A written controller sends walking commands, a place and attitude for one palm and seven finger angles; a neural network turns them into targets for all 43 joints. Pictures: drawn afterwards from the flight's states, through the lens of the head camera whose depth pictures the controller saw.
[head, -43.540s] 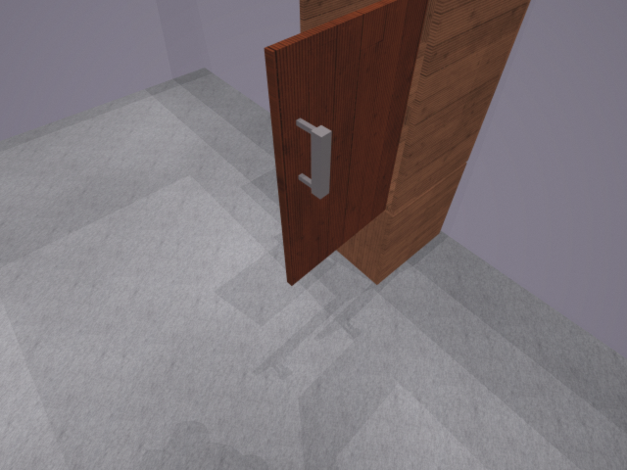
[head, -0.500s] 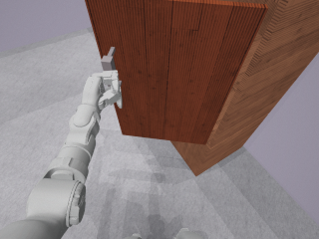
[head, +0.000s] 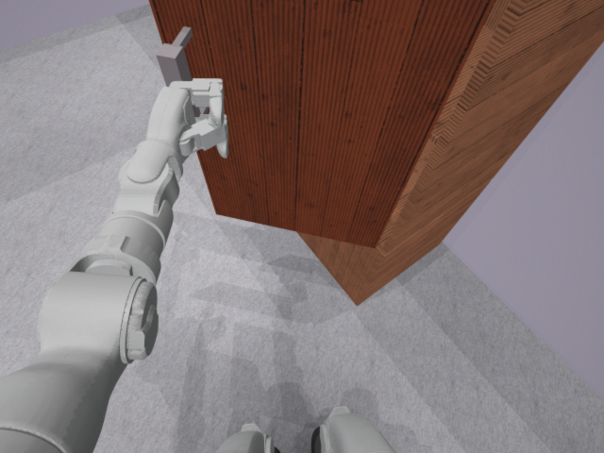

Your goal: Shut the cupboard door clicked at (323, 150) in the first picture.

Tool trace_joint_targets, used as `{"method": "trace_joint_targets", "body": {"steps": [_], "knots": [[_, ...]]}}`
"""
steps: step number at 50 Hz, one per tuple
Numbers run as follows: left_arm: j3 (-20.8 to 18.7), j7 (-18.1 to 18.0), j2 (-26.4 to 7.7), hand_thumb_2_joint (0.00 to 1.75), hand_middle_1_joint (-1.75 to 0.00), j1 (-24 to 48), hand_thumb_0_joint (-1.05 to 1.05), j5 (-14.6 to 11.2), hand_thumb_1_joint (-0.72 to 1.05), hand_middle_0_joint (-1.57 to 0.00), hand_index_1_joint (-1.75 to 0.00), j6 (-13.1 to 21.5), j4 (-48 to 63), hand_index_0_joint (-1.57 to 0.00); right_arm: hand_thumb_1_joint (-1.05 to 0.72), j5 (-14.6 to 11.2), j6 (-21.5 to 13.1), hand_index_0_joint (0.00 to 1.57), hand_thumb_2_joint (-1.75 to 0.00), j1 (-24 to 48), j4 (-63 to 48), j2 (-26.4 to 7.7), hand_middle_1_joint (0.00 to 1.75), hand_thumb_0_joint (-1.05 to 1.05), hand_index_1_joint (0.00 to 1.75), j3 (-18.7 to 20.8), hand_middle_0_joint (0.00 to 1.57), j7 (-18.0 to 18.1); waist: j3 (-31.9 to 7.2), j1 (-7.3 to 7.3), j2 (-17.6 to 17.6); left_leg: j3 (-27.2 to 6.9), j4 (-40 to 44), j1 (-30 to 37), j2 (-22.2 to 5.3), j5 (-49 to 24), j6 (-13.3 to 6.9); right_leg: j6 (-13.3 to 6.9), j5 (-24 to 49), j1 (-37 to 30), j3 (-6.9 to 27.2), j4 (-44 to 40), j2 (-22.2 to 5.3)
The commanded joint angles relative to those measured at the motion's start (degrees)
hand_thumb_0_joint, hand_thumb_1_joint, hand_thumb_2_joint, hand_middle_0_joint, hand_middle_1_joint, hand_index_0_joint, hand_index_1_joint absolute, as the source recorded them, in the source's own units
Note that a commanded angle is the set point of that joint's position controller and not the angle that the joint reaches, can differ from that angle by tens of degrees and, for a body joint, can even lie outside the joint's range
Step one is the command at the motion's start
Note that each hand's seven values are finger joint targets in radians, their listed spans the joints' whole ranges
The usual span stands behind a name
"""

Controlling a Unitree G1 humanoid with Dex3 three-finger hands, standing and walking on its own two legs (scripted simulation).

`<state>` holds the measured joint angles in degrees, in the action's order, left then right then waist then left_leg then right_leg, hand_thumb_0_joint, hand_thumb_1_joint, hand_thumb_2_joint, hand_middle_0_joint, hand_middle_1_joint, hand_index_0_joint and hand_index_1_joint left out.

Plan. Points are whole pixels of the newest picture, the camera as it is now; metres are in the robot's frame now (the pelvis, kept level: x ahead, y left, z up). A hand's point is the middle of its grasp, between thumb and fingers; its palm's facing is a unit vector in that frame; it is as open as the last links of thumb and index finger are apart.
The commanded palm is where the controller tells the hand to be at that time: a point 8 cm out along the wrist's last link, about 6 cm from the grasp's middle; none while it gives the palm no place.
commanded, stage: push the door shut along its arc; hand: left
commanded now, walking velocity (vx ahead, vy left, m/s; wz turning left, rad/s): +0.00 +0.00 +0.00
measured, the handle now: (189, 86) +0.59 +0.11 +0.11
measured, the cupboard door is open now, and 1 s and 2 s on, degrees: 41 33 33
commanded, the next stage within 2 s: pull the fist back off the door in 0.70 s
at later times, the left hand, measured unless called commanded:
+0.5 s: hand (253, 101) +0.55 +0.02 +0.11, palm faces -0.37 -0.93 -0.03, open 2.9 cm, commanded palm +0.56 +0.06 +0.11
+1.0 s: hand (268, 83) +0.59 +0.00 +0.11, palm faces +0.06 -1.00 +0.08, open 3.1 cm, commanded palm +0.55 +0.03 +0.11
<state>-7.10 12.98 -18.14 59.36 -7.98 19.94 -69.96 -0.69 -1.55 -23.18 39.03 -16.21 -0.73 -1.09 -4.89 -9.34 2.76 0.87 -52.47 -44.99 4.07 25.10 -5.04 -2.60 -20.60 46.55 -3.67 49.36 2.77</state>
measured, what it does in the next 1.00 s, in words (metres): stands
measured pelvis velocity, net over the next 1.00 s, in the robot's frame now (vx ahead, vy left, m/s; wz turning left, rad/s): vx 0.01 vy -0.02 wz -0.01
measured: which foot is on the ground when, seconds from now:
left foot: down 0.00-1.00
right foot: down 0.00-1.00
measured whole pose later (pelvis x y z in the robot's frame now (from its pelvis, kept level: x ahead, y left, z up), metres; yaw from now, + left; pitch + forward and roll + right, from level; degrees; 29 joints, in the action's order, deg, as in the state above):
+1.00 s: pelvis +0.01 -0.02 -0.02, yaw -1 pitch +27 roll -1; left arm -17.9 -12.1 -15.1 73.9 -1.4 16.4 -74.1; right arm 5.0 -3.2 -24.6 37.7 -15.8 -0.4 -5.4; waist -8.3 -13.1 4.1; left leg 0.4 -59.2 -58.0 2.2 27.8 -3.0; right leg -4.7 -22.6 59.7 -4.7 55.5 4.4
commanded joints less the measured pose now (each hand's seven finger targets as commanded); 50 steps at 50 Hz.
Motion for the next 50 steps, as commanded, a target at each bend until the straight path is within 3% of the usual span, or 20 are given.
{"method": "trace_joint_targets", "body": {"steps": [1,6,7,11,15,16,18,20,22,23,25,27,35,40,41,42,44,47,48,50], "knots": [[1.6,1.6,-2.8,0.9,-1.5,34.7,0.0,-0.6,0.9,-1.3,-1.5,3.1,12.7,-1.3,-0.9,0.1,-1.4,0.2,-0.9,-8.4,-2.6,-9.9,0.3,0.0,0.3,3.7,0.2,0.5,-27.7,-4.68,2.0,-9.5,4.9,24.8,-4.8,-26.1,4.8,0.5,14.8,-2.9,2.4,-4.0,-0.3],[-5.1,1.0,-10.3,0.9,-1.5,34.0,0.0,0.0,0.9,-1.3,-1.5,0.9,7.6,-1.3,-0.9,0.3,-0.5,0.2,-0.9,-9.9,-3.0,-10.3,0.3,0.0,0.3,3.1,0.2,0.7,-25.5,-4.3,-2.5,-7.5,5.0,16.3,-3.8,-22.4,3.2,0.5,16.4,-8.0,3.1,-3.9,-0.3],[-5.0,0.8,-10.3,0.9,-1.5,34.0,0.0,0.4,0.9,-1.3,-1.5,0.5,6.8,-1.3,-0.9,0.4,-0.3,0.2,-0.9,-9.8,-3.4,-10.2,0.3,0.0,0.3,2.8,0.2,0.6,-24.7,-4.32,-2.1,-6.9,4.9,14.3,-3.4,-21.4,2.9,0.6,16.7,-8.6,3.5,-3.9,-0.3],[-9.0,0.2,-15.6,0.9,-1.5,33.9,0.0,2.2,0.9,-1.3,-1.5,2.1,8.5,-1.3,-0.9,0.9,0.1,0.2,-0.9,-10.4,-4.6,-10.3,0.3,0.0,0.3,2.9,0.2,0.3,-29.4,-3.19,0.3,-6.2,3.0,13.7,-3.3,-24.9,3.0,0.5,20.7,-10.6,4.2,-1.9,-0.5],[-5.3,1.7,-12.4,0.9,-1.5,34.2,0.0,3.2,0.9,-1.3,-1.5,2.3,8.8,-1.3,-0.9,0.8,0.5,0.2,-0.9,-10.9,-4.8,-10.1,0.3,0.0,0.3,3.3,0.2,0.0,-31.6,-4.01,2.1,-6.3,1.6,16.1,-3.7,-28.2,3.3,0.7,22.6,-8.8,4.1,-1.4,-0.2],[-6.0,2.1,-13.4,0.9,-1.5,35.6,0.0,3.0,0.9,-1.3,-1.5,1.9,9.6,-1.3,-0.9,0.9,0.7,0.2,-0.9,-11.3,-4.6,-10.4,0.3,0.0,0.3,3.5,0.2,0.1,-32.2,-4.44,1.0,-6.2,1.5,15.9,-3.8,-27.8,3.1,0.9,23.2,-9.6,4.2,-1.6,-0.2],[-2.8,3.6,-9.9,0.9,-1.5,37.8,0.0,2.4,0.9,-1.3,-1.5,0.8,9.5,-1.3,-0.9,0.5,0.9,0.2,-0.9,-11.7,-4.7,-10.2,0.3,0.0,0.3,3.6,0.2,0.5,-31.9,-5.95,0.4,-6.1,1.3,16.4,-3.5,-28.0,2.5,0.9,23.9,-9.3,4.0,-2.0,0.0],[-4.9,4.2,-13.4,0.9,-1.5,39.5,0.0,2.5,0.9,-1.3,-1.5,-0.8,8.0,-1.3,-0.9,0.5,1.3,0.2,-0.9,-12.1,-3.6,-10.7,0.3,0.0,0.3,3.6,0.2,1.0,-31.1,-6.39,-0.9,-5.7,1.3,14.2,-3.5,-25.3,2.3,1.1,23.4,-10.3,4.6,-2.8,0.0],[-3.5,5.0,-12.0,0.9,-1.5,42.4,0.0,1.8,0.9,-1.3,-1.5,-1.9,8.1,-1.3,-0.9,0.4,1.2,0.2,-0.9,-12.2,-3.2,-10.5,0.3,0.0,0.3,3.5,0.2,1.3,-30.0,-7.28,-0.8,-5.5,1.6,13.5,-3.2,-23.5,1.9,1.2,23.0,-10.6,4.8,-3.6,-0.1],[-1.6,5.5,-9.8,0.9,-1.5,43.7,0.0,1.3,0.9,-1.3,-1.5,-2.0,9.5,-1.3,-0.9,0.4,1.0,0.2,-0.9,-12.1,-3.6,-10.4,0.3,0.0,0.3,3.3,0.2,1.4,-31.0,-7.32,2.1,-5.4,1.4,15.1,-3.0,-24.7,1.9,0.9,23.4,-9.7,4.6,-3.3,-0.1],[-3.2,6.1,-12.0,0.9,-1.5,44.3,0.0,1.1,0.9,-1.3,-1.5,-2.5,7.3,-1.3,-0.9,0.6,0.7,0.2,-0.9,-12.0,-2.3,-10.6,0.3,0.0,0.3,3.1,0.2,1.7,-30.5,-7.32,2.3,-5.9,1.0,15.2,-3.2,-24.7,2.1,0.8,22.7,-8.7,4.5,-3.3,-0.1],[-1.7,6.7,-10.4,0.9,-1.5,46.1,0.0,0.2,0.9,-1.3,-1.5,-3.0,6.9,-1.3,-0.9,0.8,0.3,0.2,-0.9,-11.6,-1.9,-10.4,0.3,0.0,0.3,2.8,0.2,1.8,-29.0,-8.45,1.8,-5.4,0.8,13.1,-2.8,-22.3,1.8,1.0,21.8,-9.0,4.9,-3.8,-0.2],[0.8,8.2,-7.6,0.9,-1.5,52.0,0.0,0.1,0.9,-1.3,-1.5,-2.7,6.4,-1.3,-0.9,1.2,-1.6,0.2,-0.9,-10.6,0.1,-10.7,0.3,0.0,0.3,2.8,0.2,2.4,-31.3,-10.14,4.9,-6.3,-1.7,14.2,-3.1,-22.4,1.7,0.8,19.3,-3.5,4.3,-1.7,-0.2],[-0.1,8.2,-9.3,0.9,-1.5,53.7,0.0,0.7,0.9,-1.3,-1.5,-4.1,3.5,-1.3,-0.9,1.3,-2.1,0.2,-0.9,-10.5,1.0,-11.0,0.3,0.0,0.3,2.6,0.2,2.9,-30.5,-11.18,3.1,-5.7,-3.3,9.3,-3.1,-19.3,1.3,1.0,17.3,-3.2,4.8,-1.2,-0.3],[-12.8,-3.5,-13.4,0.9,-1.5,53.4,0.0,-2.4,0.9,-1.3,-1.5,-5.5,2.3,-1.3,-0.9,1.6,-2.5,0.2,-0.9,-12.3,-0.8,-9.2,0.3,0.0,0.3,1.9,0.2,1.7,-31.7,-8.6,5.1,-6.1,-3.4,4.5,-3.8,-17.5,2.2,1.0,16.0,-4.8,6.2,-1.8,-1.0],[-10.8,-9.7,-10.2,0.9,-1.5,51.0,0.0,-0.5,0.9,-1.3,-1.5,-6.0,1.4,-1.3,-0.9,2.3,-2.6,0.2,-0.9,-12.6,-1.2,-9.0,0.3,0.0,0.3,1.8,0.2,0.4,-32.4,-8.58,5.7,-6.3,-2.6,3.8,-3.9,-16.7,2.8,1.0,15.6,-5.6,6.5,-1.3,-1.4],[-10.9,-16.8,-5.6,0.9,-1.5,48.4,0.0,0.7,0.9,-1.3,-1.5,-4.8,2.8,-1.3,-0.9,3.7,-2.6,0.2,-0.9,-13.4,-1.6,-8.6,0.3,0.0,0.3,2.5,0.2,-1.6,-35.0,-8.16,4.9,-6.9,-2.8,6.3,-3.9,-20.1,3.3,1.3,18.4,-5.6,6.2,-0.1,-1.6],[-11.4,-27.8,-4.1,0.9,-1.5,45.4,0.0,6.4,0.9,-1.3,-1.5,1.2,10.6,-1.3,-0.9,6.1,-2.4,0.2,-0.9,-14.3,-2.9,-8.0,0.3,0.0,0.3,3.3,0.2,-4.5,-41.8,-5.33,6.8,-5.7,-4.4,9.6,-3.6,-27.6,4.1,1.3,25.8,-7.4,5.4,2.1,-1.2],[-11.0,-31.0,-3.9,0.9,-1.5,44.9,0.0,9.6,0.9,-1.3,-1.5,3.4,11.1,-1.3,-0.9,6.6,-2.6,0.2,-0.9,-14.6,-2.7,-8.0,0.3,0.0,0.3,3.5,0.2,-5.2,-42.3,-5.5,5.7,-5.9,-5.4,9.8,-3.7,-29.5,4.2,1.4,26.9,-6.0,4.9,3.1,-0.8],[-8.4,-32.9,-3.8,0.9,-1.5,42.5,0.0,14.4,0.9,-1.3,-1.5,5.4,10.8,-1.3,-0.9,7.0,-2.0,0.2,-0.9,-15.5,-1.8,-8.2,0.3,0.0,0.3,4.3,0.2,-6.4,-40.5,-5.8,3.2,-5.1,-4.8,8.2,-3.7,-28.1,3.8,1.8,27.0,-7.5,4.8,2.4,-0.5]]}}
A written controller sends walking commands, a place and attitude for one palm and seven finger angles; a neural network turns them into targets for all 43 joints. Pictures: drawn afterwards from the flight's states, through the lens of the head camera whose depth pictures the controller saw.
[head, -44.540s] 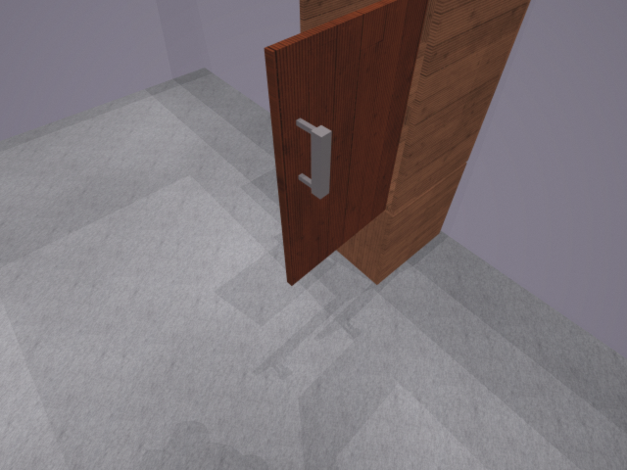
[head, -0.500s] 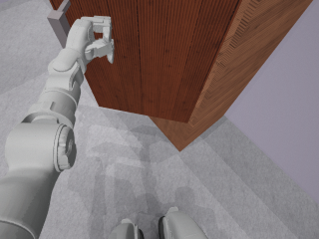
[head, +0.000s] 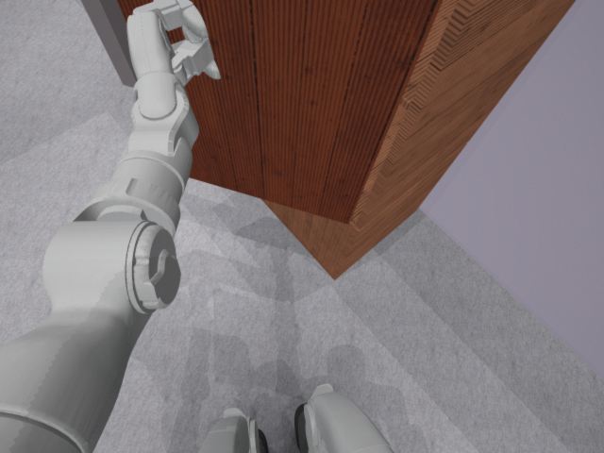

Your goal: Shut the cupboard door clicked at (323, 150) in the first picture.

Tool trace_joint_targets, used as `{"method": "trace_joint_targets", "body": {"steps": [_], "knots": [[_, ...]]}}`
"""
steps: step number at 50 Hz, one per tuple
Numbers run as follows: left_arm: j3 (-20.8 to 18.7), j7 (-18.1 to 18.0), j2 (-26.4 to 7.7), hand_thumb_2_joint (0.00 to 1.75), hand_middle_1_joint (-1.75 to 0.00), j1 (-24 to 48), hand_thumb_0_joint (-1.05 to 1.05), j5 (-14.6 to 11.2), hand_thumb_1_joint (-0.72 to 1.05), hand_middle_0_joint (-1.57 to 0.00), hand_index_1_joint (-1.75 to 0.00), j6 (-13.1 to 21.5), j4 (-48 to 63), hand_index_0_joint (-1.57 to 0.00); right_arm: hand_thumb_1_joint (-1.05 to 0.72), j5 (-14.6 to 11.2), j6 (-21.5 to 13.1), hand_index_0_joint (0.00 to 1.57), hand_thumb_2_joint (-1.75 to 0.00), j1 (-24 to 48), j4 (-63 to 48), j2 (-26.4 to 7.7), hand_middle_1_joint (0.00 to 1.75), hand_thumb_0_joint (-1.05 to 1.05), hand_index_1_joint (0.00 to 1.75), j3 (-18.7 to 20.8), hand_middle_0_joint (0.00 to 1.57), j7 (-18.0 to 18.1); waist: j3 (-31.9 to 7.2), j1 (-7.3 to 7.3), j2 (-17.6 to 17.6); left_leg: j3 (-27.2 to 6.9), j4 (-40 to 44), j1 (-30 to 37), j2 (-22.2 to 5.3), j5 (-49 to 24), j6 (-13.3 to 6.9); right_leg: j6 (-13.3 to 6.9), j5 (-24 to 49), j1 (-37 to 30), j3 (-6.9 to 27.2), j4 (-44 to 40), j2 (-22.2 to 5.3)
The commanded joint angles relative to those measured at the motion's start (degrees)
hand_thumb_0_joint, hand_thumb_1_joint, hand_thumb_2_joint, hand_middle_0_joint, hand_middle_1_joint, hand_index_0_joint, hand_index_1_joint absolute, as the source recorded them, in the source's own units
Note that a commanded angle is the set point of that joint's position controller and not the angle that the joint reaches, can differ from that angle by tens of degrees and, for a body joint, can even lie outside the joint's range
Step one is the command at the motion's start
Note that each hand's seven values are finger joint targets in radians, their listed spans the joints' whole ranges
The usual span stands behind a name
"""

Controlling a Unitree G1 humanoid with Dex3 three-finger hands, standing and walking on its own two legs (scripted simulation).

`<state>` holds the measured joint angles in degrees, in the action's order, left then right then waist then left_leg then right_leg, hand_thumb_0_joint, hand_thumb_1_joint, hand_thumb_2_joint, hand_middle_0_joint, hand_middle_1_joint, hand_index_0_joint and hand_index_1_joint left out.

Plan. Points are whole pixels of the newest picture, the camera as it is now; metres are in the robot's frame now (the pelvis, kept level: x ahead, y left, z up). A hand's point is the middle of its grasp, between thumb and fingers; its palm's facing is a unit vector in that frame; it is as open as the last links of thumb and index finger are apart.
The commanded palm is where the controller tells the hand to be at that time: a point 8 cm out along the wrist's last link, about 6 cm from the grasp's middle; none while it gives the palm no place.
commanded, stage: pull the fist back off the door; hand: left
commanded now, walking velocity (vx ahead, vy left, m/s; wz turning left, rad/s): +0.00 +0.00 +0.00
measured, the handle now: (124, 23) +0.63 +0.13 +0.13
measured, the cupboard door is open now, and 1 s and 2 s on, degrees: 33 33 33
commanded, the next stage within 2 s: draw the hand back to the body in 0.68 s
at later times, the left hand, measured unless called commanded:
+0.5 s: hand (211, 107) +0.50 +0.03 +0.12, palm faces +0.05 -1.00 -0.03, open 3.1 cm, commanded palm +0.47 +0.07 +0.13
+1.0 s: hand (170, 117) +0.46 +0.07 +0.16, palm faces +0.08 -1.00 -0.01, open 3.1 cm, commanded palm +0.40 +0.12 +0.15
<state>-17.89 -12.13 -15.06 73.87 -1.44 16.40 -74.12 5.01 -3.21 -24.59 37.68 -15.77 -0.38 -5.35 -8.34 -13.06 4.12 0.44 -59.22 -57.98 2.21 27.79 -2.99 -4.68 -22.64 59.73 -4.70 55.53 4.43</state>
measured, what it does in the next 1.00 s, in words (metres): stands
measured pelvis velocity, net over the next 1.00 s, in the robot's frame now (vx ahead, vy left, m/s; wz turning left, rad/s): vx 0.00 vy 0.01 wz -0.04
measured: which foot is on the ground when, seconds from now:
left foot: down 0.00-1.00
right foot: down 0.00-1.00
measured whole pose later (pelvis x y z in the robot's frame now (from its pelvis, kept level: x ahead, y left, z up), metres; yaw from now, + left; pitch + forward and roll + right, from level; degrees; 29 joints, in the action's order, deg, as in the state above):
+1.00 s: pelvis +0.00 +0.01 +0.04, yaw -2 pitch +13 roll +0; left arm -8.9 -11.7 -5.4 39.0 -1.4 25.6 -50.1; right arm 1.8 0.1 -22.4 35.7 -13.5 0.3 -4.8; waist -7.8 -5.2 2.7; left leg 3.5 -46.2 -35.6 2.6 24.2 -3.7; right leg -3.9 -19.7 39.3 -0.5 45.6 4.6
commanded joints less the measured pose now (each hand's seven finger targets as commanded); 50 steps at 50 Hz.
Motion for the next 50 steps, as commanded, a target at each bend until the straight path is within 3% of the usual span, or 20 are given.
{"method": "trace_joint_targets", "body": {"steps": [1,4,6,9,13,15,18,19,22,25,28,30,32,34,37,40,44,47,48,50], "knots": [[3.8,-7.5,-7.1,0.9,-1.5,27.6,0.0,9.3,0.9,-1.3,-1.5,9.3,15.0,-1.3,-0.9,1.1,0.2,0.2,-0.9,-14.5,-0.4,-8.9,0.3,0.0,0.3,4.3,0.2,-2.3,-36.1,-2.61,0.3,-4.3,3.0,21.0,-1.7,-29.6,1.5,4.1,29.1,-22.5,5.9,-4.6,-2.2],[5.5,-4.7,-6.4,0.9,-1.5,27.4,0.0,8.4,0.9,-1.3,-1.5,8.0,14.4,-1.3,-0.9,-0.3,1.6,0.2,-0.9,-14.3,-1.0,-9.0,0.3,0.0,0.3,4.8,0.2,-1.8,-34.8,-2.58,-1.4,-3.3,6.0,21.6,-1.0,-26.4,1.0,4.6,29.2,-27.2,6.6,-7.5,-2.1],[1.5,-3.4,-9.7,0.9,-1.5,26.0,0.0,5.0,0.9,-1.3,-1.5,5.8,13.1,-1.3,-0.9,-1.2,2.5,0.2,-0.9,-13.9,-1.7,-9.2,0.3,0.0,0.3,4.4,0.2,-0.9,-33.0,-1.46,-4.6,-2.4,8.5,18.7,-0.5,-21.7,0.6,4.8,27.3,-32.5,7.5,-9.9,-2.1],[-0.2,-2.6,-9.2,0.9,-1.5,24.0,0.0,1.4,0.9,-1.3,-1.5,5.5,12.6,-1.3,-0.9,-1.9,2.5,0.2,-0.9,-12.4,-2.7,-8.3,0.3,0.0,0.3,3.6,0.2,0.1,-27.9,-0.3,-6.4,-1.4,11.2,16.1,-0.1,-17.5,0.3,4.8,24.7,-35.7,8.3,-12.6,-2.3],[1.3,-3.4,-7.0,0.9,-1.5,19.4,0.0,2.7,0.9,-1.3,-1.5,11.1,15.0,-1.3,-0.9,-1.3,1.1,0.2,-0.9,-11.4,-2.7,-7.5,0.3,0.0,0.3,3.4,0.2,-0.4,-24.9,0.73,-5.0,-1.1,11.5,17.1,-0.1,-17.2,0.2,4.2,23.7,-33.8,8.0,-12.1,-2.4],[2.0,-3.4,-6.1,0.9,-1.5,12.4,0.0,4.0,0.9,-1.3,-1.5,12.6,13.4,-1.3,-0.9,-1.1,0.7,0.2,-0.9,-11.3,-2.3,-7.5,0.3,0.0,0.3,3.7,0.2,-1.0,-24.3,1.86,-4.7,-0.9,11.3,17.2,-0.2,-17.9,0.4,4.1,24.3,-33.4,7.9,-11.6,-2.5],[7.6,-2.0,0.8,0.9,-1.5,4.8,0.0,4.7,0.9,-1.3,-1.5,10.8,10.3,-1.3,-0.9,-1.9,0.9,0.2,-0.9,-11.0,-2.6,-7.5,0.3,0.0,0.3,4.2,0.2,-1.5,-21.9,2.14,-4.9,-0.1,12.1,18.7,0.1,-17.9,0.6,4.2,24.0,-32.4,7.4,-12.6,-2.5],[7.7,-1.6,1.1,0.9,-1.5,4.0,0.0,4.2,0.9,-1.3,-1.5,9.8,11.2,-1.3,-0.9,-2.2,1.2,0.2,-0.9,-10.7,-2.9,-7.7,0.3,0.0,0.3,4.4,0.2,-1.5,-21.4,2.34,-5.4,-0.1,12.7,19.3,0.0,-17.9,0.6,4.2,23.7,-32.5,7.3,-13.3,-2.5],[9.5,-0.6,4.2,0.9,-1.5,5.0,0.0,0.5,0.9,-1.3,-1.5,7.7,16.6,-1.3,-0.9,-3.0,2.0,0.2,-0.9,-8.8,-4.3,-7.5,0.3,0.0,0.3,4.5,0.2,-0.8,-20.8,2.66,-6.2,0.4,14.1,21.6,0.2,-16.9,0.5,4.4,22.1,-34.5,7.9,-16.0,-2.7],[9.1,-1.1,3.8,0.9,-1.5,10.4,0.0,-2.5,0.9,-1.3,-1.5,10.5,26.0,-1.3,-0.9,-3.0,1.5,0.2,-0.9,-6.8,-4.4,-7.1,0.3,0.0,0.3,4.5,0.2,0.2,-22.5,2.71,-6.4,0.1,14.5,24.3,0.2,-16.8,0.4,4.5,21.9,-36.1,8.1,-16.5,-2.6],[11.8,-2.0,4.3,0.9,-1.5,13.1,0.0,-1.5,0.9,-1.3,-1.5,16.5,38.1,-1.3,-0.9,-2.7,0.0,0.2,-0.9,-4.4,-4.2,-6.1,0.3,0.0,0.3,4.5,0.2,0.7,-28.0,3.17,-1.0,-0.6,13.6,30.2,-0.3,-20.7,0.5,3.9,25.3,-35.5,7.4,-13.5,-2.6],[13.1,-2.5,5.4,0.9,-1.5,8.1,0.0,0.7,0.9,-1.3,-1.5,17.8,36.2,-1.3,-0.9,-2.4,-0.6,0.2,-0.9,-3.6,-3.0,-5.8,0.3,0.0,0.3,4.6,0.2,0.4,-27.4,3.48,0.6,-1.2,12.8,32.3,-0.8,-22.0,1.0,3.7,24.3,-31.7,6.2,-12.1,-2.5],[12.7,-3.1,3.8,0.9,-1.5,5.1,0.0,3.2,0.9,-1.3,-1.5,16.2,28.3,-1.3,-0.9,-2.3,0.0,0.2,-0.9,-4.1,-1.7,-6.1,0.3,0.0,0.3,4.5,0.2,0.4,-22.3,2.57,-4.0,-1.3,13.2,28.0,-0.7,-18.7,0.9,4.3,21.6,-30.1,6.3,-12.6,-2.8],[15.0,-3.3,6.7,0.9,-1.5,2.6,0.0,4.2,0.9,-1.3,-1.5,12.4,21.3,-1.3,-0.9,-2.6,0.8,0.2,-0.9,-4.1,-2.0,-6.1,0.3,0.0,0.3,4.2,0.2,0.3,-17.4,1.68,-6.6,-1.1,14.2,25.1,-0.4,-15.5,0.7,4.9,19.1,-28.7,6.3,-14.1,-3.1],[11.6,-3.7,4.8,0.9,-1.5,1.8,0.0,1.1,0.9,-1.3,-1.5,6.1,15.2,-1.3,-0.9,-3.7,2.2,0.2,-0.9,-2.9,-3.4,-7.0,0.3,0.0,0.3,3.7,0.2,1.1,-14.6,2.12,-11.3,-0.5,16.5,21.5,0.2,-11.2,0.5,5.0,14.7,-32.3,7.5,-17.8,-3.4],[9.1,-3.2,4.3,0.9,-1.5,5.4,0.0,-2.7,0.9,-1.3,-1.5,5.7,18.1,-1.3,-0.9,-3.8,2.2,0.2,-0.9,-1.9,-4.5,-6.6,0.3,0.0,0.3,3.1,0.2,1.8,-17.7,3.52,-9.2,-0.8,17.0,23.3,0.3,-14.1,0.8,4.2,18.1,-35.0,7.1,-16.8,-3.1],[5.0,-1.6,-0.5,0.9,-1.5,-4.1,0.0,-2.3,0.9,-1.3,-1.5,14.2,33.3,-1.3,-0.9,-3.0,0.6,0.2,-0.9,-0.2,-7.1,-6.0,0.3,0.0,0.3,3.3,0.2,1.5,-28.9,9.09,-4.6,-0.4,16.0,29.3,-0.1,-24.5,1.2,3.1,28.9,-41.6,6.7,-12.5,-2.8],[9.3,0.3,1.0,0.9,-1.5,-13.5,0.0,1.4,0.9,-1.3,-1.5,14.8,37.1,-1.3,-0.9,-3.2,0.8,0.2,-0.9,0.2,-7.7,-5.5,0.3,0.0,0.3,3.5,0.2,0.8,-25.3,9.31,-5.0,0.2,16.3,29.2,-0.5,-25.6,1.0,3.2,30.2,-40.9,6.5,-12.6,-2.8],[8.6,0.9,0.3,0.9,-1.5,-18.6,0.0,1.7,0.9,-1.3,-1.5,13.2,36.8,-1.3,-0.9,-3.5,1.2,0.2,-0.9,0.0,-8.2,-5.8,0.3,0.0,0.3,3.9,0.2,0.8,-24.1,10.15,-6.5,0.3,17.0,29.2,-0.7,-26.3,0.9,3.2,30.8,-41.9,6.5,-13.2,-2.8],[11.0,3.0,2.3,0.9,-1.5,-24.0,0.0,0.2,0.9,-1.3,-1.5,8.4,40.1,-1.3,-0.9,-4.8,2.1,0.2,-0.9,1.2,-9.5,-6.0,0.3,0.0,0.3,3.9,0.2,1.1,-20.0,10.04,-8.2,0.6,19.1,30.0,-1.0,-24.7,0.8,3.7,29.5,-42.5,6.3,-16.0,-2.8]]}}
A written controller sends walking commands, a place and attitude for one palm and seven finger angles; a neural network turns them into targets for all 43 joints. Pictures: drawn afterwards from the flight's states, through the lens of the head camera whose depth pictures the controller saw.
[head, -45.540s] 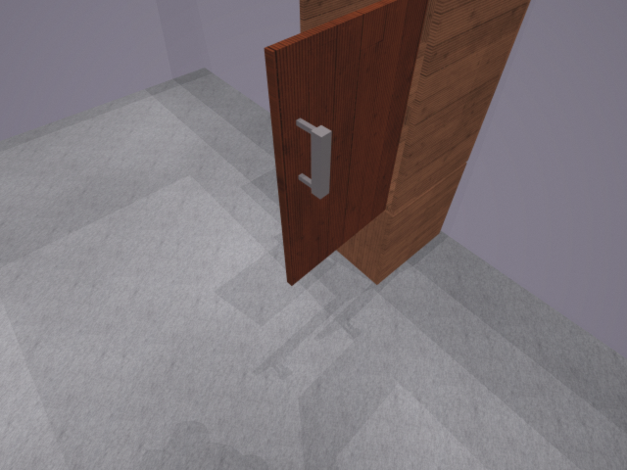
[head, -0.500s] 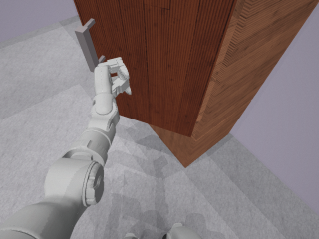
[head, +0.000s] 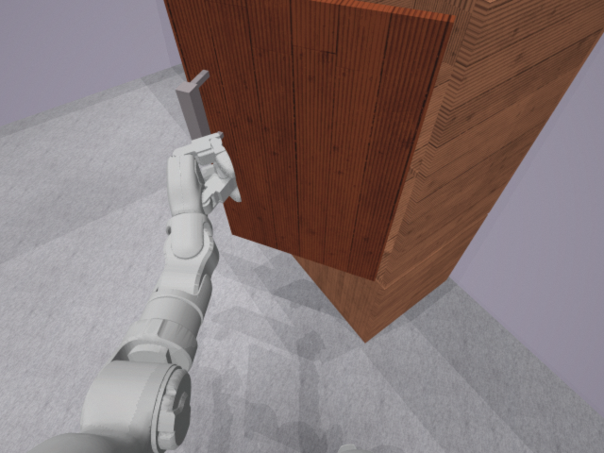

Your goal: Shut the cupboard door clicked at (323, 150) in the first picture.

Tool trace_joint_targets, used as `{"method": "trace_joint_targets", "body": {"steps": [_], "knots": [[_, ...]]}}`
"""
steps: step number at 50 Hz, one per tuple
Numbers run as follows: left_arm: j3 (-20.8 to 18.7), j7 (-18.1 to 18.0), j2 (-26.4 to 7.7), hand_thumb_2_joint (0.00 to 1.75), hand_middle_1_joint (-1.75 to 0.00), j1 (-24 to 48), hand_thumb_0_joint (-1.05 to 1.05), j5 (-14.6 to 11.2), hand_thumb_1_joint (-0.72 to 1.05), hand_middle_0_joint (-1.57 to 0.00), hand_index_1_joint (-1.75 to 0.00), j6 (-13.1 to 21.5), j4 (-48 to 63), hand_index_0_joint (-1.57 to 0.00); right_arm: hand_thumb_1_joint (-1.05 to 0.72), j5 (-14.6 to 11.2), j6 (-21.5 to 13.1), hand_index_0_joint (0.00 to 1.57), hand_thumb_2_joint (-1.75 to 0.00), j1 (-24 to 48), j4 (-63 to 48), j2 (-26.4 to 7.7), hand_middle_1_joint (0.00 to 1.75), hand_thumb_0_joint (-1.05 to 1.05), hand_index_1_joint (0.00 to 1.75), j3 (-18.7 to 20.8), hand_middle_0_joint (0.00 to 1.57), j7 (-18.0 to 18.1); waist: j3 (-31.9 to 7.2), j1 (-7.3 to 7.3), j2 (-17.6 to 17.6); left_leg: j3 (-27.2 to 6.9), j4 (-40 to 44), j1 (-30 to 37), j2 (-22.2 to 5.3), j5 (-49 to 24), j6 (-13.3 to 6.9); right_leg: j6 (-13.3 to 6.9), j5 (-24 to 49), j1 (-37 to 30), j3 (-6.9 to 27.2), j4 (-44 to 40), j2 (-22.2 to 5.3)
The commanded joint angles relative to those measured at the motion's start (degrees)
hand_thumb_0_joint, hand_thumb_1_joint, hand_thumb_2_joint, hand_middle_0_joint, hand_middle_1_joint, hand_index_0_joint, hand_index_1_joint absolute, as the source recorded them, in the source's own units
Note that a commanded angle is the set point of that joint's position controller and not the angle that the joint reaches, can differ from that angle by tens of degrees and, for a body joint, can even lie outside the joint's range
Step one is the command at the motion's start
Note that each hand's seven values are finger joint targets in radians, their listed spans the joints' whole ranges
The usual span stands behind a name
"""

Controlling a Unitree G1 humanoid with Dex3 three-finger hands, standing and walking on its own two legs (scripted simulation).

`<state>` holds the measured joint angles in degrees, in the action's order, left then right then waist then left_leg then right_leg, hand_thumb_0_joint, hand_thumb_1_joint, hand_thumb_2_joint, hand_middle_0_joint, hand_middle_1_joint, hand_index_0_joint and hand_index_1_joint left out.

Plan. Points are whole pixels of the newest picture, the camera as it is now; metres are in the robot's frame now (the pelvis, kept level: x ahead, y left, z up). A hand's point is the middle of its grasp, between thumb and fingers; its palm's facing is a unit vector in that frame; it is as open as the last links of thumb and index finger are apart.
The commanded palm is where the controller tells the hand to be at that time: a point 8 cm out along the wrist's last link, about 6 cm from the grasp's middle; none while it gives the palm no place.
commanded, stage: draw the hand back to the body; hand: left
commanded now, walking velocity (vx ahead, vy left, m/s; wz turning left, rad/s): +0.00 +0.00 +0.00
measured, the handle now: (204, 116) +0.62 +0.14 +0.09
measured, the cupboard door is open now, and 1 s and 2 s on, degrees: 33 33 33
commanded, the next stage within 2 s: step back with the hand held close in 1.38 s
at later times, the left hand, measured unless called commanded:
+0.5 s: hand (121, 278) +0.29 +0.17 +0.15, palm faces +0.09 -0.98 -0.17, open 3.1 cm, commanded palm +0.25 +0.23 +0.17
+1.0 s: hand out of the picture +0.19 +0.30 +0.19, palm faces +0.45 -0.79 -0.40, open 6.1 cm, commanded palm +0.14 +0.34 +0.21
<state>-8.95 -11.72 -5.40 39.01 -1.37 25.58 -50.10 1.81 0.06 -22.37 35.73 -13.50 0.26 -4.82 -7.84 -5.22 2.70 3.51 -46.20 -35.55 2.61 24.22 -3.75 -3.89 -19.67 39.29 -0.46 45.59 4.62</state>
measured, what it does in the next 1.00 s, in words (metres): stands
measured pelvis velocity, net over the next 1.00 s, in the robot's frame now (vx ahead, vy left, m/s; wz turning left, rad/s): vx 0.01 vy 0.03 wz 0.05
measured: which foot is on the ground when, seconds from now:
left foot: down 0.00-1.00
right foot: down 0.00-1.00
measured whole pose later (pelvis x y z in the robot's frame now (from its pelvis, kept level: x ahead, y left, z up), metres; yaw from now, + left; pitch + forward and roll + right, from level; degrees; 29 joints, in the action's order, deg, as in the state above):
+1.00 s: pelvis +0.01 +0.03 +0.04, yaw +3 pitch -3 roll -2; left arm -18.4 -4.5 -21.0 -26.5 -4.9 2.7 21.1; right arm -1.1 -0.6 -12.6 34.7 -13.4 -1.3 2.4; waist -1.1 3.6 5.1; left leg 0.2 -24.1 -4.8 4.7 15.9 -5.4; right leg -1.5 -11.6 6.5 -1.7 21.3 2.8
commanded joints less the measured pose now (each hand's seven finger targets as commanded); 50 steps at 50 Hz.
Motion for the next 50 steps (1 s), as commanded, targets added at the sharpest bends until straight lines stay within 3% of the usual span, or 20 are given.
{"method": "trace_joint_targets", "body": {"steps": [1,4,6,10,13,15,16,18,19,23,26,28,30,33,35,38,41,45,50], "knots": [[2.2,3.7,-7.1,0.9,-1.5,9.7,0.0,-1.5,0.9,-1.3,-1.5,-3.4,18.5,-1.3,-0.9,-2.4,-0.8,0.2,-0.9,-0.1,-8.2,-8.4,0.3,0.0,0.3,3.3,0.2,1.1,-18.8,2.28,-7.9,-2.2,7.2,8.1,-1.5,-19.7,1.4,3.3,25.2,-22.6,2.3,-7.8,-3.0],[4.7,6.7,-4.3,0.9,-1.5,10.7,0.0,-7.2,0.9,-1.3,-1.5,-8.7,31.6,-1.3,-0.9,-4.0,-1.1,0.2,-0.9,3.9,-10.0,-7.9,0.3,0.0,0.3,3.1,0.2,2.9,-18.0,2.39,-7.0,-2.5,9.7,13.4,-1.8,-19.3,1.2,3.5,22.8,-24.9,2.2,-11.2,-3.1],[4.3,7.5,-5.7,0.9,-1.5,10.5,0.0,-8.8,0.9,-1.3,-1.5,-9.6,38.5,-1.3,-0.9,-4.4,-2.2,0.2,-0.9,6.0,-10.3,-7.4,0.3,0.0,0.3,2.5,0.2,4.2,-16.4,2.71,-7.0,-2.9,11.0,15.2,-1.9,-18.1,1.0,3.4,20.4,-25.5,2.3,-13.0,-3.1],[5.7,8.4,-7.1,0.9,-1.5,1.9,0.0,-7.0,0.9,-1.3,-1.5,-9.5,45.1,-1.3,-0.9,-4.5,-4.3,0.2,-0.9,8.7,-9.9,-6.5,0.3,0.0,0.3,1.4,0.2,5.2,-11.1,3.73,-2.1,-4.3,13.2,18.3,-2.4,-17.9,1.2,2.3,17.7,-23.4,1.2,-13.3,-3.2],[5.7,9.7,-7.9,0.9,-1.41,-7.7,0.0,-6.3,0.9,-1.22,-1.41,-12.9,45.9,-1.22,-0.9,-5.0,-4.3,0.2,-0.9,10.8,-10.5,-6.5,0.3,0.0,0.3,1.0,0.2,5.1,-8.8,5.2,0.9,-4.8,14.9,19.4,-2.4,-16.7,2.0,1.8,14.6,-23.3,0.8,-14.0,-3.6],[5.4,11.0,-8.1,0.9,-1.35,-12.3,0.0,-7.3,0.9,-1.16,-1.35,-17.2,46.7,-1.16,-0.9,-5.6,-3.7,0.2,-0.9,12.9,-11.5,-6.5,0.3,0.0,0.3,0.6,0.2,5.3,-6.6,5.71,-1.1,-5.0,16.2,18.8,-2.4,-14.6,2.1,1.8,12.8,-24.2,0.7,-15.3,-4.0],[8.8,10.6,-11.1,0.9,-1.32,-12.5,0.0,-4.2,0.9,-1.13,-1.32,-15.6,52.4,-1.13,-0.9,-5.1,-2.6,0.2,-0.9,14.2,-11.9,-5.1,0.3,0.0,0.3,0.6,0.2,5.7,-4.3,4.76,-4.7,-5.4,19.0,18.8,-2.5,-13.1,2.0,2.3,10.6,-26.9,3.0,-18.5,-5.0],[6.2,10.2,-13.0,0.9,-1.26,-18.3,0.0,-4.5,0.9,-1.08,-1.26,-16.1,53.4,-1.08,-0.9,-4.9,-1.5,0.2,-0.9,16.1,-12.6,-5.1,0.3,0.0,0.3,0.4,0.2,6.6,-2.2,5.59,-8.4,-5.1,20.0,18.0,-2.6,-11.7,1.4,2.7,8.7,-29.5,4.1,-20.9,-5.7],[5.3,10.1,-13.9,0.9,-1.23,-20.4,0.0,-4.4,0.9,-1.05,-1.23,-16.3,55.5,-1.05,-0.9,-4.9,-1.0,0.2,-0.9,16.9,-12.9,-5.0,0.3,0.0,0.3,0.1,0.2,6.9,-2.3,5.93,-8.0,-5.2,20.8,19.2,-2.8,-12.7,1.3,2.5,9.8,-31.2,4.0,-21.1,-5.8],[3.1,9.5,-16.5,0.9,-1.11,-24.1,0.0,-3.9,0.9,-0.94,-1.11,-17.8,61.6,-0.94,-0.9,-4.3,-0.1,0.2,-0.9,18.2,-12.9,-4.7,0.3,0.0,0.3,-0.6,0.2,7.8,-0.9,6.2,-3.0,-5.9,23.3,23.3,-3.2,-15.3,1.5,1.9,12.4,-33.0,3.0,-22.8,-5.5],[2.0,8.7,-17.3,0.9,-1.02,-25.8,0.0,-3.2,0.9,-0.86,-1.02,-18.3,68.9,-0.86,-0.9,-4.0,-0.4,0.2,-0.9,18.5,-12.9,-4.2,0.3,0.0,0.3,-1.2,0.2,7.9,-2.4,6.16,4.0,-6.7,25.0,27.3,-3.5,-19.1,2.6,1.3,15.3,-34.4,1.9,-23.4,-5.0],[3.0,8.5,-16.7,0.9,-0.96,-28.8,0.0,-2.9,0.9,-0.81,-0.96,-18.5,72.9,-0.81,-0.9,-3.7,-1.2,0.2,-0.9,18.6,-12.9,-4.5,0.3,0.0,0.3,-1.4,0.2,7.8,-2.4,6.2,5.2,-7.6,25.8,29.2,-3.9,-21.9,3.3,1.2,16.1,-34.7,1.3,-23.8,-4.7],[1.9,8.0,-17.1,0.9,-0.9,-32.8,0.0,-2.8,0.9,-0.75,-0.9,-18.8,75.6,-0.75,-0.9,-3.4,-2.0,0.2,-0.9,18.6,-12.8,-4.6,0.3,0.0,0.3,-1.4,0.2,7.7,-2.1,6.43,4.8,-8.3,26.3,30.5,-4.3,-25.2,4.1,1.2,17.2,-35.1,0.7,-24.1,-4.4],[-0.9,7.6,-18.2,0.9,-0.81,-41.6,0.0,-2.8,0.9,-0.67,-0.81,-19.7,74.6,-0.67,-0.9,-3.0,-2.1,0.2,-0.9,18.7,-12.4,-5.1,0.3,0.0,0.3,-1.0,0.2,7.7,0.2,7.02,-2.2,-7.9,26.6,29.4,-4.4,-26.6,3.9,1.4,18.4,-36.1,0.6,-25.0,-4.2],[-2.7,7.5,-18.9,0.9,-0.75,-44.6,0.0,-2.9,0.9,-0.61,-0.75,-19.9,75.5,-0.61,-0.9,-3.0,-1.9,0.2,-0.9,19.0,-12.4,-5.1,0.3,0.0,0.3,-0.9,0.2,7.6,1.8,7.18,-3.9,-7.8,26.9,28.3,-4.2,-25.8,4.2,1.5,18.0,-36.2,0.4,-25.1,-4.4],[-6.4,7.4,-20.9,0.9,-0.66,-49.1,0.0,-2.9,0.9,-0.53,-0.66,-20.0,76.3,-0.53,-0.9,-3.0,-1.8,0.2,-0.9,19.3,-11.9,-5.4,0.3,0.0,0.3,-0.4,0.2,7.6,2.7,7.83,-3.0,-7.9,27.4,27.5,-4.4,-24.8,4.4,1.6,16.6,-36.7,0.4,-25.6,-4.4],[-10.2,6.9,-23.1,0.9,-0.57,-50.8,0.0,-3.0,0.9,-0.45,-0.57,-19.1,80.4,-0.45,-0.9,-2.9,-2.4,0.2,-0.9,19.4,-11.8,-5.1,0.3,0.0,0.3,-0.3,0.2,7.6,0.9,8.38,0.8,-7.9,27.2,27.4,-4.1,-25.3,4.5,1.6,17.2,-38.2,0.4,-25.1,-4.6],[-15.0,6.1,-26.1,0.9,-0.45,-56.1,0.0,-3.3,0.9,-0.34,-0.45,-18.4,84.5,-0.34,-0.9,-3.0,-3.7,0.2,-0.9,19.2,-11.4,-5.1,0.3,0.0,0.3,0.2,0.2,7.6,-0.3,8.88,3.2,-8.1,26.6,27.1,-4.3,-27.1,4.9,1.6,18.2,-39.3,0.7,-24.8,-4.7],[-19.6,5.6,-27.9,0.9,-0.3,-62.5,0.0,-3.5,0.9,-0.2,-0.3,-18.0,85.8,-0.2,-0.9,-3.2,-5.2,0.2,-0.9,18.6,-10.7,-5.5,0.3,0.0,0.3,0.8,0.2,7.5,3.4,9.12,3.6,-8.6,26.6,25.6,-4.9,-28.2,5.6,1.7,17.3,-37.3,0.5,-24.8,-4.4]]}}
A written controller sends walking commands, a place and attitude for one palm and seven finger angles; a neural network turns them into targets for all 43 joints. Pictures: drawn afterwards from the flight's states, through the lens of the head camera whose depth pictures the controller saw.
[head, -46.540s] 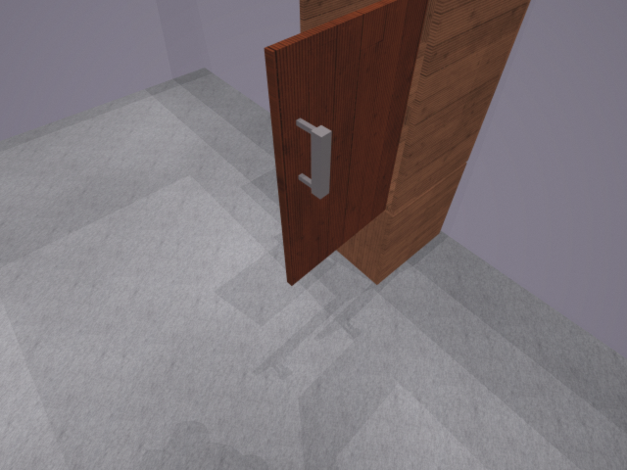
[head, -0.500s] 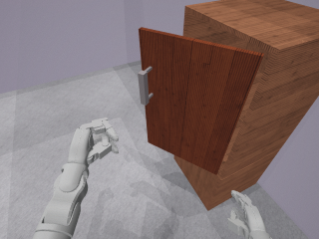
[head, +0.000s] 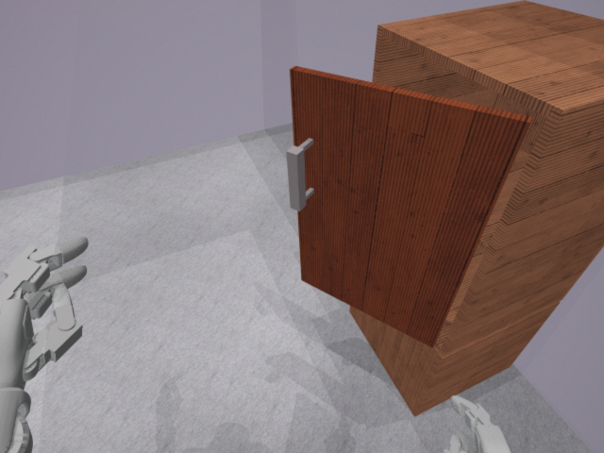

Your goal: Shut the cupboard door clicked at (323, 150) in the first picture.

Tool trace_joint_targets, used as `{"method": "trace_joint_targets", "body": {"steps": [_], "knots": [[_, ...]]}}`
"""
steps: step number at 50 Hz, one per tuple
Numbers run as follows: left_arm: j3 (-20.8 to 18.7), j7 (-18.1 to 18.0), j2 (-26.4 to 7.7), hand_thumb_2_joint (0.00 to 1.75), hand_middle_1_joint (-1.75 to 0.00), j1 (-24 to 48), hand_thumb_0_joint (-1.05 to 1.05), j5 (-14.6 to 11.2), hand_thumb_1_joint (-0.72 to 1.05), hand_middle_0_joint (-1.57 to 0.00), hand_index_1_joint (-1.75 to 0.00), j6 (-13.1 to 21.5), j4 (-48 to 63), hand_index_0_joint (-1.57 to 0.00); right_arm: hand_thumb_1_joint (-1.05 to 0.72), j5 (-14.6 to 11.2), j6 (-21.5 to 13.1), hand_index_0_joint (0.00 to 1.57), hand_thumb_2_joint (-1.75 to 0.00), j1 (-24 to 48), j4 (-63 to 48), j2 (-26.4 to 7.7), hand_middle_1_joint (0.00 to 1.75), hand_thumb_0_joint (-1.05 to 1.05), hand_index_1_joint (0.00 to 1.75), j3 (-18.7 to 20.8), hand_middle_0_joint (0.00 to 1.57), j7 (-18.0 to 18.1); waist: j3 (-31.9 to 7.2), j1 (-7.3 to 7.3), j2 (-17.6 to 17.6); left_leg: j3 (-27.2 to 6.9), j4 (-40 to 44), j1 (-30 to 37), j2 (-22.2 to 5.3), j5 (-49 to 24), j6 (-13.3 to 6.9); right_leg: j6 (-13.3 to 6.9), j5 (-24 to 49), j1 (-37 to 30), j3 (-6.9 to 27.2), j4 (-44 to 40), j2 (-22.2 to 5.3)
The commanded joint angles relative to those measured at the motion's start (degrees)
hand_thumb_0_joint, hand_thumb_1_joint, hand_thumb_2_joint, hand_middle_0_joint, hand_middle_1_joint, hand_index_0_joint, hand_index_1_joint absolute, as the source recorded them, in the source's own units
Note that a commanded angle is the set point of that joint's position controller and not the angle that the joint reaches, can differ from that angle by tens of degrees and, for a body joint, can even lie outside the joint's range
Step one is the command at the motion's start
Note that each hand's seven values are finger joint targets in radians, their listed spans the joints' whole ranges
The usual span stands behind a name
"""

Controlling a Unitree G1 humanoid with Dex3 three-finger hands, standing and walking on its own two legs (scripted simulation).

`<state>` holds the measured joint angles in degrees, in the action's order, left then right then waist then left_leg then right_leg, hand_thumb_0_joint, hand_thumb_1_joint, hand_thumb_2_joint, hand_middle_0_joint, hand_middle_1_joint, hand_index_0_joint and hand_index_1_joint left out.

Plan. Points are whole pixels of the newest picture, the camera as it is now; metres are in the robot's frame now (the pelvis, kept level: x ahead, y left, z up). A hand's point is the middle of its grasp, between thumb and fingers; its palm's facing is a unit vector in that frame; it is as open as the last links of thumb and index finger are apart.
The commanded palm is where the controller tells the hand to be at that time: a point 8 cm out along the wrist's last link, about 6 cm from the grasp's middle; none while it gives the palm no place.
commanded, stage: draw the hand back to the body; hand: left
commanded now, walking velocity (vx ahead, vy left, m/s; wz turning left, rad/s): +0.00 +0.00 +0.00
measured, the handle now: (303, 174) +0.61 +0.08 +0.05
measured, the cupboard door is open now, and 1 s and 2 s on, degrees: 33 33 33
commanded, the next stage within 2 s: step back with the hand held close in 0.38 s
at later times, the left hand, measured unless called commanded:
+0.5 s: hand (69, 324) +0.19 +0.26 +0.16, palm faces +0.44 -0.80 -0.41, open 7.4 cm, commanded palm +0.14 +0.30 +0.17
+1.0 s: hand (54, 336) +0.17 +0.27 +0.16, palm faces +0.37 -0.77 -0.51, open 7.4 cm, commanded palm +0.11 +0.30 +0.17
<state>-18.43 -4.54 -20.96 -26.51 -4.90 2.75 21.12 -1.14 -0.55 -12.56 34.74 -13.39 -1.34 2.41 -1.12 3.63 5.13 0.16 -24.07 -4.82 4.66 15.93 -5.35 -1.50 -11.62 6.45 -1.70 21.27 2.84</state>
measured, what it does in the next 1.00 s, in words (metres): stands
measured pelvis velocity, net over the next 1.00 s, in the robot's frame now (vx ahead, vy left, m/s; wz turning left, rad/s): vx -0.04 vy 0.01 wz -0.05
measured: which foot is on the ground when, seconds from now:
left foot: down 0.00-1.00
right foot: down 0.00-1.00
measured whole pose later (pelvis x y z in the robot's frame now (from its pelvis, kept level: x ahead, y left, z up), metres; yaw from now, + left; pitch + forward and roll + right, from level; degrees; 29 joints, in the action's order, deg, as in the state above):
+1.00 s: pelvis -0.04 +0.01 -0.02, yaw -3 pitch +0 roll +0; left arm -26.3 -6.3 -26.2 -31.2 -3.8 10.1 27.7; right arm -0.7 2.1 -11.7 30.0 -13.8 1.4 3.6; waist -0.7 0.2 0.5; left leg 4.7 -33.6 -17.3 6.2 17.1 -7.1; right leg -0.1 -14.4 21.9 1.6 35.9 1.2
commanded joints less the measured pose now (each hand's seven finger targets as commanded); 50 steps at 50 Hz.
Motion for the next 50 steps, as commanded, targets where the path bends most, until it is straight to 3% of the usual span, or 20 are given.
{"method": "trace_joint_targets", "body": {"steps": [1,3,6,8,13,17,22,25,26,27,30,31,37,38,39,41,44,47,48,50], "knots": [[-7.9,-1.5,-10.2,0.9,-0.3,3.7,0.0,0.2,0.9,-0.2,-0.3,5.0,14.0,-0.2,-0.9,-0.2,-5.1,0.2,-0.9,8.7,-9.3,-5.7,0.3,0.0,0.3,2.4,0.2,0.2,-2.5,-0.17,1.0,-5.2,4.6,-5.1,-6.8,-19.0,7.1,-0.7,8.5,-3.3,1.6,-0.6,-2.7],[-5.1,-1.3,-7.6,0.9,-0.3,4.7,0.0,0.5,0.9,-0.2,-0.3,4.7,11.6,-0.2,-0.9,-0.2,-5.5,0.2,-0.9,8.3,-8.7,-6.5,0.3,0.0,0.3,2.9,0.2,0.2,0.5,-1.07,-1.5,-5.5,5.1,-5.0,-7.2,-16.0,6.7,-0.4,6.1,-0.3,1.4,-1.2,-2.7],[-4.1,-1.7,-7.4,0.9,-0.3,7.6,0.0,0.9,0.9,-0.2,-0.3,4.9,10.7,-0.2,-0.9,-0.3,-5.8,0.2,-0.9,7.9,-8.5,-6.9,0.3,0.0,0.3,3.1,0.2,0.6,1.9,-1.62,-2.4,-6.0,5.7,-5.4,-7.1,-10.3,6.2,-0.2,3.1,1.5,1.5,-1.1,-2.7],[-5.6,-2.0,-9.0,0.9,-0.3,7.4,0.0,0.9,0.9,-0.2,-0.3,5.2,10.0,-0.2,-0.9,-0.2,-6.1,0.2,-0.9,8.0,-8.3,-7.1,0.3,0.0,0.3,3.2,0.2,0.9,0.6,-0.97,-3.5,-6.0,6.2,-6.2,-6.7,-7.7,5.8,-0.4,1.8,-0.1,1.7,-1.2,-2.8],[-9.4,-2.6,-12.6,0.9,-0.3,6.1,0.0,0.8,0.9,-0.2,-0.3,6.0,14.8,-0.2,-0.9,0.3,-7.1,0.2,-0.9,8.1,-8.5,-6.5,0.3,0.0,0.3,2.8,0.2,1.1,-6.0,0.52,0.8,-5.6,5.3,-5.4,-6.3,-12.7,6.3,-0.7,5.9,-5.3,2.0,-0.1,-2.8],[-8.5,-2.4,-10.9,0.9,-0.3,5.0,0.0,0.7,0.9,-0.2,-0.3,5.9,14.7,-0.2,-0.9,0.2,-7.3,0.2,-0.9,8.3,-8.3,-5.7,0.3,0.0,0.3,2.4,0.2,0.8,-3.1,0.16,2.5,-5.1,5.0,-5.9,-6.3,-15.9,6.9,-0.9,7.4,-4.2,1.9,-0.2,-2.7],[-7.5,-1.8,-9.2,0.9,-0.3,4.2,0.0,0.5,0.9,-0.2,-0.3,5.3,10.8,-0.2,-0.9,0.0,-6.6,0.2,-0.9,8.1,-8.2,-5.9,0.3,0.0,0.3,2.6,0.2,0.5,1.1,-0.3,-0.9,-5.0,5.6,-6.7,-6.7,-13.9,6.7,-0.8,5.5,-1.9,1.7,-1.0,-2.5],[-7.8,-1.5,-9.5,0.9,-0.3,4.1,0.0,0.3,0.9,-0.2,-0.3,5.4,11.0,-0.2,-0.9,0.1,-6.3,0.2,-0.9,8.0,-8.5,-6.1,0.3,0.0,0.3,3.0,0.2,0.6,-2.1,-0.15,-3.1,-4.3,5.0,-5.6,-6.5,-14.8,6.2,-0.6,6.5,-3.0,2.0,-0.9,-2.8],[-15.0,-2.2,-16.3,0.9,-0.3,10.1,0.0,0.4,0.9,-0.2,-0.3,8.0,14.3,-0.2,-0.9,-0.5,-5.4,0.2,-0.9,7.7,-10.9,-8.1,0.3,0.0,0.3,3.8,0.2,0.9,-0.9,-2.29,-2.9,-6.0,3.3,-11.7,-7.8,-6.7,4.2,-1.2,9.1,-1.9,9.1,-0.8,-5.9],[-11.7,-2.0,-12.0,0.9,-0.3,4.6,0.0,0.1,0.9,-0.2,-0.3,8.6,10.3,-0.2,-0.9,-0.2,-4.8,0.2,-0.9,6.7,-9.8,-7.3,0.3,0.0,0.3,3.8,0.2,1.2,-2.2,-2.71,-4.7,-6.1,0.9,-10.2,-7.0,-4.7,3.4,-2.1,8.2,0.7,11.1,-1.6,-8.6],[-9.4,-2.1,-10.5,0.9,-0.3,3.2,0.0,0.7,0.9,-0.2,-0.3,9.8,11.7,-0.2,-0.9,0.0,-3.7,0.2,-0.9,6.8,-9.6,-7.5,0.3,0.0,0.3,4.1,0.2,0.8,-4.5,-3.28,-5.3,-6.2,-3.2,-9.6,-7.0,-5.9,3.9,-3.8,9.1,3.3,13.7,-0.9,-12.1],[-9.1,-2.3,-10.4,0.9,-0.3,2.4,0.0,0.8,0.9,-0.2,-0.3,10.1,12.3,-0.2,-0.9,-0.1,-3.5,0.2,-0.9,6.6,-9.8,-7.5,0.3,0.0,0.3,4.4,0.2,0.8,-5.5,-3.45,-3.7,-6.1,-3.7,-8.9,-7.2,-6.5,3.8,-3.9,9.2,4.3,14.0,-0.1,-12.4],[-12.9,-3.3,-14.1,0.9,-0.3,-1.1,0.0,0.8,0.9,-0.2,-0.3,10.7,17.1,-0.2,-0.9,-0.5,-1.7,0.2,-0.9,6.5,-11.8,-8.0,0.3,0.0,0.3,5.1,0.2,1.6,-10.8,-3.01,-2.5,-7.7,-3.0,-11.1,-10.2,-24.1,5.1,-1.8,20.6,0.9,9.4,11.0,-9.2],[-14.9,-3.4,-15.9,0.9,-0.3,-2.3,0.0,0.9,0.9,-0.2,-0.3,10.6,16.7,-0.2,-0.9,-0.2,-1.4,0.2,-0.9,6.8,-11.8,-8.2,0.3,0.0,0.3,5.1,0.2,1.8,-10.8,-2.78,-1.2,-8.1,-2.8,-11.9,-10.7,-26.6,5.3,-1.6,20.6,1.0,9.1,12.1,-8.7],[-13.9,-3.3,-14.5,0.9,-0.3,-3.2,0.0,0.6,0.9,-0.2,-0.3,10.5,16.7,-0.2,-0.9,-0.3,-1.0,0.2,-0.9,6.6,-12.3,-7.7,0.3,0.0,0.3,5.0,0.2,1.8,-10.5,-2.83,-2.1,-8.4,-2.8,-12.3,-11.1,-28.5,5.6,-1.4,19.7,1.4,8.8,12.8,-8.3],[-14.9,-3.4,-15.2,0.9,-0.3,-3.7,0.0,0.6,0.9,-0.2,-0.3,10.6,17.3,-0.2,-0.9,-0.3,-0.4,0.2,-0.9,6.2,-12.9,-8.0,0.3,0.0,0.3,5.3,0.2,1.8,-10.7,-3.0,-2.7,-8.8,-3.1,-13.1,-12.0,-31.6,5.7,-1.0,18.6,1.6,8.7,14.4,-7.5],[-15.1,-3.1,-14.8,0.9,-0.3,-4.7,0.0,0.6,0.9,-0.2,-0.3,10.6,17.7,-0.2,-0.9,0.0,-0.1,0.2,-0.9,6.0,-13.4,-8.0,0.3,0.0,0.3,5.5,0.2,1.8,-10.1,-3.0,-1.1,-9.8,-1.7,-14.0,-13.6,-33.0,5.4,0.0,12.2,2.9,7.6,16.7,-6.1],[-14.7,-3.1,-13.9,0.9,-0.3,-4.4,0.0,0.9,0.9,-0.2,-0.3,10.7,17.0,-0.2,-0.9,0.5,-0.2,0.2,-0.9,5.5,-13.6,-8.4,0.3,0.0,0.3,5.6,0.2,1.7,-7.8,-3.11,0.6,-11.3,1.7,-18.9,-16.2,-26.9,3.2,1.2,3.7,2.2,6.5,19.5,-4.2],[-15.8,-3.1,-14.9,0.9,-0.3,-4.4,0.0,1.2,0.9,-0.2,-0.3,10.8,16.4,-0.2,-0.9,0.7,-0.4,0.2,-0.9,5.8,-13.3,-8.6,0.3,0.0,0.3,5.8,0.2,1.8,-7.4,-2.79,-0.2,-11.7,2.5,-21.1,-16.7,-22.5,2.1,1.3,3.2,1.0,6.5,19.6,-4.1],[-14.2,-3.3,-13.2,0.9,-0.3,-2.9,0.0,1.5,0.9,-0.2,-0.3,10.7,15.4,-0.2,-0.9,0.7,-0.4,0.2,-0.9,5.6,-13.3,-8.8,0.3,0.0,0.3,5.5,0.2,1.9,-5.2,-3.27,-0.9,-12.0,3.3,-27.5,-16.8,-11.3,0.5,1.1,3.2,-1.1,8.1,20.3,-4.3]]}}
